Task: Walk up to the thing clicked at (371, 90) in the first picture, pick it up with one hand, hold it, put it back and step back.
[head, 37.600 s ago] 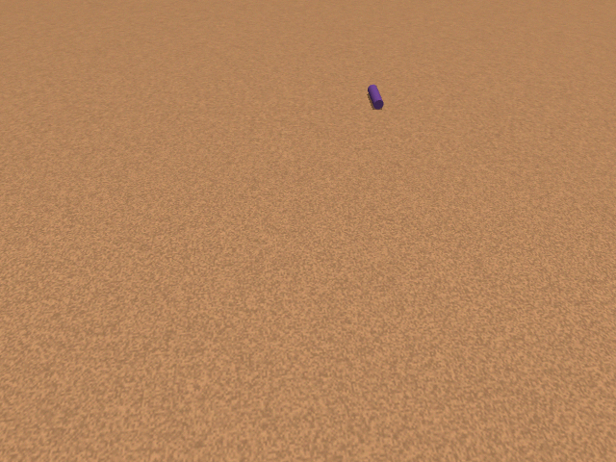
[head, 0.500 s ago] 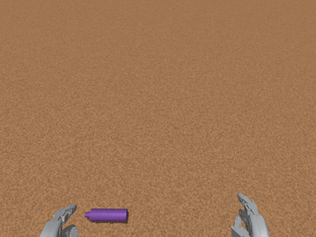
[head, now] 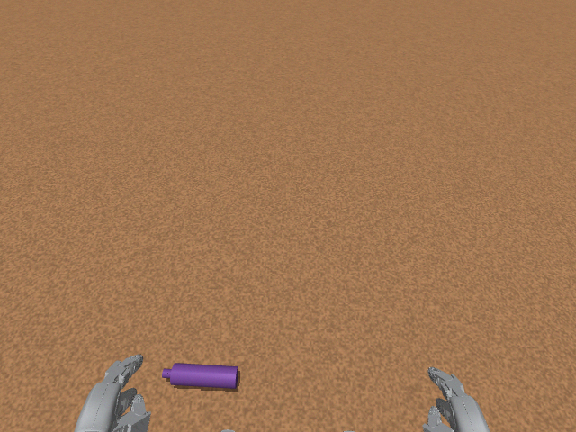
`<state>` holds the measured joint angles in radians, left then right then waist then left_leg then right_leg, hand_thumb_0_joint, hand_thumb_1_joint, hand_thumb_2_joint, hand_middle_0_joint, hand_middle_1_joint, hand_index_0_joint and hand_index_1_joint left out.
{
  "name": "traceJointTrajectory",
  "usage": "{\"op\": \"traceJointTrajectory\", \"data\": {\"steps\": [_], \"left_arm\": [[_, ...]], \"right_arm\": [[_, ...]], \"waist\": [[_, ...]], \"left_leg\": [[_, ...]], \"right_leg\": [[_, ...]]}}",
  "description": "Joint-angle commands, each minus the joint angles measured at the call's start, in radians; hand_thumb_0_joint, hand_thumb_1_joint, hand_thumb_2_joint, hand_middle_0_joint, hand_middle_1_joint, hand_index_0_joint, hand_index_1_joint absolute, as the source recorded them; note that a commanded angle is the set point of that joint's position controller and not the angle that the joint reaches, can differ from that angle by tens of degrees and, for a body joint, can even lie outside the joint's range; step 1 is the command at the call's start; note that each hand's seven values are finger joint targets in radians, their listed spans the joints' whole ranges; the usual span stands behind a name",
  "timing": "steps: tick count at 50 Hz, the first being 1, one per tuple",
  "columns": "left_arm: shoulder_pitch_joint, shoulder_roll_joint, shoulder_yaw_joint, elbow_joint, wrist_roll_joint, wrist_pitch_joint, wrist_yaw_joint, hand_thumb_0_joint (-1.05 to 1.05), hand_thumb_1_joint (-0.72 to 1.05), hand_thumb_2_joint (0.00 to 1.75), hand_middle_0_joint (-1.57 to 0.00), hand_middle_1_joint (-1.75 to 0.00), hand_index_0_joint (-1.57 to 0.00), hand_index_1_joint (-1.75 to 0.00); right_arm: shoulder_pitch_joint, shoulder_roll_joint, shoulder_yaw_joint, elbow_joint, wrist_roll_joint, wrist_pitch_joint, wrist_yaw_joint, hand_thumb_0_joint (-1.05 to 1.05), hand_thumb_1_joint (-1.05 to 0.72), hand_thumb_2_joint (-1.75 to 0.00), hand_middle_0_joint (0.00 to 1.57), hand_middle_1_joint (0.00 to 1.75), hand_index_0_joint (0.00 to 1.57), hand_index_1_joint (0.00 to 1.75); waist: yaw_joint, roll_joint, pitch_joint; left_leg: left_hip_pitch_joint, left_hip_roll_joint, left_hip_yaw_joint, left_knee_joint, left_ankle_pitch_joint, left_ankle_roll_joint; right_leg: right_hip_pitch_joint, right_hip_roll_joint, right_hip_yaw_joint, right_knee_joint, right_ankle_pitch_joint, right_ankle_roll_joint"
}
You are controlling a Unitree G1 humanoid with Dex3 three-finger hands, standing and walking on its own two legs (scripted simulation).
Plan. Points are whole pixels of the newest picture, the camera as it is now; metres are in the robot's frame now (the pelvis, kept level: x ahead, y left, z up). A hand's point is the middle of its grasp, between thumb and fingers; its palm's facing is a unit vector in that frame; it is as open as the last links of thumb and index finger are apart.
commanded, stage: stand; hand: left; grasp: from above
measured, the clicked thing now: (200, 375) +0.40 +0.25 -0.69
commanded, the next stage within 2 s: none
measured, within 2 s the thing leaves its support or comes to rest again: neither
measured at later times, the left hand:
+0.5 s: hand out of the picture +0.03 +0.24 -0.12, palm faces +0.05 -0.95 -0.32, open 7.4 cm
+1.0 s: hand out of the picture +0.04 +0.23 -0.10, palm faces +0.04 -0.94 -0.34, open 7.4 cm
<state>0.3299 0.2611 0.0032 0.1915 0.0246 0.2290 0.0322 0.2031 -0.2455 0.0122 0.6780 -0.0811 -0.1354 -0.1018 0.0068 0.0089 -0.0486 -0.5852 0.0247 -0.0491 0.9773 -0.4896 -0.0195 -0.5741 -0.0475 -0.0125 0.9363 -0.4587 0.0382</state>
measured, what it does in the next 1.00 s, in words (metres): rises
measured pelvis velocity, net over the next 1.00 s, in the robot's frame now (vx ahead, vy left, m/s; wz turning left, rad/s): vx -0.01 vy -0.01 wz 0.01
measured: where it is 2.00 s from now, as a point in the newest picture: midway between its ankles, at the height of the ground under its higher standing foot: outside the picture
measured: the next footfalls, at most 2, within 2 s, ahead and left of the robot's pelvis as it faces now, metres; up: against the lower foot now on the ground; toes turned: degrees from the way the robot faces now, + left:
none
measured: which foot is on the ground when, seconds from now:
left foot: down 0.00-1.00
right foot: down 0.00-1.00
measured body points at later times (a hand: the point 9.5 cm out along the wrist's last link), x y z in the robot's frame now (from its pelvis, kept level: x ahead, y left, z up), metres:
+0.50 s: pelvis +0.00 +0.01 +0.05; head +0.00 +0.01 +0.50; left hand +0.03 +0.29 -0.09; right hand +0.07 -0.27 -0.09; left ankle +0.01 +0.13 -0.68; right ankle +0.01 -0.15 -0.68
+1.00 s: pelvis -0.01 -0.01 +0.06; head -0.01 -0.02 +0.51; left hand +0.03 +0.28 -0.08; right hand +0.05 -0.30 -0.08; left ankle +0.01 +0.13 -0.68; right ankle +0.01 -0.15 -0.68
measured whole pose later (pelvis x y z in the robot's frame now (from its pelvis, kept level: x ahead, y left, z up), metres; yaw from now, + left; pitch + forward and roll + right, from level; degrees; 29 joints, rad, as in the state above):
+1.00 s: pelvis -0.01 -0.01 +0.06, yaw +0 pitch -5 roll +0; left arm 0.16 0.30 0.04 1.14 0.02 0.00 0.02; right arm 0.18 -0.30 -0.04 1.11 -0.02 0.01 -0.02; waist 0.01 0.02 0.07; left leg -0.12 0.03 -0.04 0.41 -0.20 -0.03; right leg -0.12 -0.05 -0.03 0.40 -0.19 0.03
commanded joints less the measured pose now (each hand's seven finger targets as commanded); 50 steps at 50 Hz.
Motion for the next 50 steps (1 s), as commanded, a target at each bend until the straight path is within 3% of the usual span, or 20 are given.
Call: {"op": "traceJointTrajectory", "data": {"steps": [1,3,7,9,12,13,14,16,21,26,27,33,37,43,47,50], "left_arm": [[-0.084,0.181,0.089,0.177,0.039,-0.167,0.014,0.0,0.9,0.9,-0.2,-0.3,-0.2,-0.3],[-0.099,0.179,0.093,0.257,0.026,-0.177,0.013,0.0,0.9,0.9,-0.2,-0.3,-0.2,-0.3],[-0.154,0.179,0.095,0.408,0.022,-0.208,0.016,0.0,0.9,0.9,-0.2,-0.3,-0.2,-0.3],[-0.149,0.172,0.094,0.478,0.02,-0.219,0.017,0.0,0.9,0.9,-0.2,-0.3,-0.2,-0.3],[-0.145,0.171,0.093,0.566,0.018,-0.223,0.013,0.0,0.9,0.9,-0.2,-0.3,-0.2,-0.3],[-0.139,0.176,0.094,0.592,0.018,-0.227,0.013,0.0,0.9,0.9,-0.2,-0.3,-0.2,-0.3],[-0.138,0.174,0.091,0.617,0.016,-0.225,0.012,0.0,0.9,0.9,-0.2,-0.3,-0.2,-0.3],[-0.132,0.187,0.093,0.663,0.014,-0.231,0.013,0.0,0.9,0.9,-0.2,-0.3,-0.2,-0.3],[-0.153,0.199,0.084,0.753,0.008,-0.234,0.015,0.0,0.9,0.9,-0.2,-0.3,-0.2,-0.3],[-0.149,0.193,0.075,0.821,0.01,-0.23,0.011,0.0,0.9,0.9,-0.2,-0.3,-0.2,-0.3],[-0.142,0.194,0.075,0.83,0.009,-0.234,0.01,0.0,0.9,0.9,-0.2,-0.3,-0.2,-0.3],[-0.154,0.2,0.071,0.868,0.008,-0.235,0.007,0.0,0.9,0.9,-0.2,-0.3,-0.2,-0.3],[-0.168,0.211,0.071,0.875,0.009,-0.24,0.006,0.0,0.9,0.9,-0.2,-0.3,-0.2,-0.3],[-0.188,0.231,0.071,0.882,0.005,-0.242,0.004,0.0,0.9,0.9,-0.2,-0.3,-0.2,-0.3],[-0.191,0.227,0.07,0.888,0.0,-0.244,0.002,0.0,0.9,0.9,-0.2,-0.3,-0.2,-0.3],[-0.206,0.236,0.072,0.892,-0.002,-0.245,0.0,0.0,0.9,0.9,-0.2,-0.3,-0.2,-0.3]], "right_arm": [[-0.031,-0.187,-0.092,-0.008,0.022,0.04,0.063,0.0,-0.9,-0.9,0.2,0.3,0.2,0.3],[-0.047,-0.195,-0.104,0.016,0.033,0.048,0.077,0.0,-0.9,-0.9,0.2,0.3,0.2,0.3],[-0.043,-0.197,-0.109,0.081,0.028,0.069,0.081,0.0,-0.9,-0.9,0.2,0.3,0.2,0.3],[-0.045,-0.193,-0.108,0.111,0.026,0.078,0.077,0.0,-0.9,-0.9,0.2,0.3,0.2,0.3],[-0.058,-0.205,-0.111,0.145,0.028,0.091,0.071,0.0,-0.9,-0.9,0.2,0.3,0.2,0.3],[-0.053,-0.206,-0.11,0.158,0.032,0.091,0.07,0.0,-0.9,-0.9,0.2,0.3,0.2,0.3],[-0.046,-0.213,-0.109,0.173,0.034,0.094,0.068,0.0,-0.9,-0.9,0.2,0.3,0.2,0.3],[-0.041,-0.212,-0.107,0.201,0.039,0.093,0.066,0.0,-0.9,-0.9,0.2,0.3,0.2,0.3],[-0.026,-0.218,-0.103,0.265,0.046,0.109,0.058,0.0,-0.9,-0.9,0.2,0.3,0.2,0.3],[-0.046,-0.221,-0.099,0.302,0.049,0.117,0.062,0.0,-0.9,-0.9,0.2,0.3,0.2,0.3],[-0.043,-0.221,-0.099,0.307,0.05,0.116,0.064,0.0,-0.9,-0.9,0.2,0.3,0.2,0.3],[-0.047,-0.219,-0.095,0.336,0.053,0.118,0.068,0.0,-0.9,-0.9,0.2,0.3,0.2,0.3],[-0.051,-0.217,-0.09,0.344,0.054,0.116,0.071,0.0,-0.9,-0.9,0.2,0.3,0.2,0.3],[-0.046,-0.224,-0.086,0.358,0.055,0.123,0.075,0.0,-0.9,-0.9,0.2,0.3,0.2,0.3],[-0.061,-0.235,-0.081,0.361,0.055,0.118,0.075,0.0,-0.9,-0.9,0.2,0.3,0.2,0.3],[-0.051,-0.23,-0.074,0.368,0.057,0.116,0.075,0.0,-0.9,-0.9,0.2,0.3,0.2,0.3]], "waist": [[0.016,-0.048,-0.093],[0.029,-0.032,-0.1],[0.016,0.002,-0.057],[0.02,0.017,-0.032],[0.026,0.042,0.022],[0.025,0.053,-0.003],[0.019,0.056,0.026],[0.02,0.025,-0.006],[0.005,0.004,0.044],[0.013,0.019,0.105],[0.015,0.004,0.088],[0.011,0.017,0.121],[0.009,0.002,0.113],[0.002,-0.018,0.13],[0.008,0.013,0.094],[0.004,-0.007,0.095]], "left_leg": [[0.166,-0.017,0.004,-0.227,0.326,0.073],[0.198,-0.009,-0.016,-0.243,0.324,0.074],[0.241,0.014,-0.04,-0.313,0.341,0.079],[0.257,0.023,-0.052,-0.346,0.371,0.08],[0.247,0.039,-0.079,-0.436,0.27,0.077],[0.282,0.043,-0.078,-0.434,0.316,0.076],[0.28,0.046,-0.081,-0.472,0.285,0.071],[0.34,0.048,-0.071,-0.465,0.394,0.064],[0.376,0.05,-0.055,-0.535,0.363,0.051],[0.344,0.061,-0.078,-0.635,0.235,0.046],[0.368,0.056,-0.066,-0.62,0.286,0.046],[0.385,0.063,-0.071,-0.663,0.239,0.038],[0.403,0.062,-0.06,-0.659,0.296,0.035],[0.41,0.058,-0.047,-0.658,0.267,0.032],[0.424,0.07,-0.049,-0.662,0.319,0.034],[0.425,0.073,-0.048,-0.67,0.341,0.032]], "right_leg": [[0.211,-0.054,0.088,-0.202,0.259,-0.105],[0.209,-0.048,0.067,-0.23,0.235,-0.084],[0.238,-0.045,0.05,-0.257,0.269,-0.065],[0.261,-0.042,0.041,-0.277,0.293,-0.061],[0.285,-0.032,0.028,-0.338,0.215,-0.057],[0.313,-0.036,0.027,-0.348,0.258,-0.055],[0.308,-0.03,0.025,-0.368,0.242,-0.054],[0.356,-0.047,0.036,-0.393,0.334,-0.058],[0.402,-0.064,0.049,-0.491,0.328,-0.054],[0.435,-0.052,0.03,-0.543,0.237,-0.043],[0.448,-0.062,0.037,-0.555,0.27,-0.045],[0.431,-0.059,0.034,-0.587,0.238,-0.04],[0.437,-0.067,0.041,-0.604,0.254,-0.041],[0.414,-0.069,0.059,-0.642,0.184,-0.04],[0.452,-0.073,0.055,-0.624,0.274,-0.043],[0.461,-0.073,0.056,-0.622,0.283,-0.043]]}}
